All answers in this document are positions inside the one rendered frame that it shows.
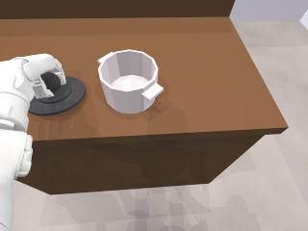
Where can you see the knob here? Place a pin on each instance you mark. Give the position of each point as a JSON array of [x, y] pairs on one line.
[[51, 81]]

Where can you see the table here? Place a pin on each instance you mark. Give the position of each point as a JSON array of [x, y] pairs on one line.
[[215, 104]]

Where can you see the left robot forearm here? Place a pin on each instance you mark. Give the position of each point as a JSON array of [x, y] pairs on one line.
[[17, 78]]

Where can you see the left robot upper arm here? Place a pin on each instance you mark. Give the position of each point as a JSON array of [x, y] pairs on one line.
[[15, 161]]

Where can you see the robot left hand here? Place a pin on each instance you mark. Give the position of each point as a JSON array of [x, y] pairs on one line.
[[46, 63]]

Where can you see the pot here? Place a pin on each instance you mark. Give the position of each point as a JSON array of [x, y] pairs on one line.
[[129, 79]]

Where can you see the lid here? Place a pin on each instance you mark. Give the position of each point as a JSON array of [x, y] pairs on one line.
[[66, 97]]

